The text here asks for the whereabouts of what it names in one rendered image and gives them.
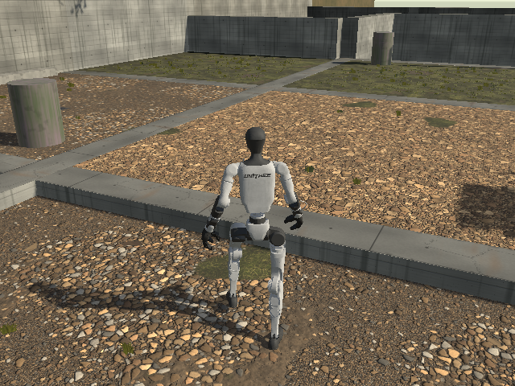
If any robot left upper arm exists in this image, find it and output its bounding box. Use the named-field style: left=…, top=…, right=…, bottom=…
left=217, top=162, right=240, bottom=208

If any robot right upper arm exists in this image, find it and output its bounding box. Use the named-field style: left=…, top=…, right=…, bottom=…
left=273, top=161, right=297, bottom=204

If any robot right hand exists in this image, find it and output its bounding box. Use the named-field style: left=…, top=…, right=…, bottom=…
left=284, top=215, right=303, bottom=230

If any left robot thigh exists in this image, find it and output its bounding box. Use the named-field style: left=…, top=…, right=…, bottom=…
left=229, top=223, right=247, bottom=261

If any robot right forearm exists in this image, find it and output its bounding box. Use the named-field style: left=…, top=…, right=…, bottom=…
left=289, top=191, right=303, bottom=219

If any humanoid robot head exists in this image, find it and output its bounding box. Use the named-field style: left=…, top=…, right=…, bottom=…
left=243, top=127, right=270, bottom=166

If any robot left forearm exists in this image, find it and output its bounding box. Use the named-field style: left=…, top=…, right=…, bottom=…
left=204, top=195, right=224, bottom=232

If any robot left hand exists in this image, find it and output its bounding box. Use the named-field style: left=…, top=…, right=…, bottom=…
left=201, top=228, right=220, bottom=250

